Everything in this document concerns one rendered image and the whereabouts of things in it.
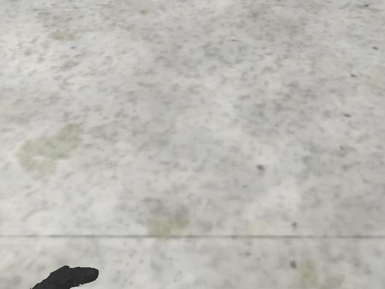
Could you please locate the robot left hand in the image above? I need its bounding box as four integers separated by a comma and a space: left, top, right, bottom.
30, 266, 99, 289

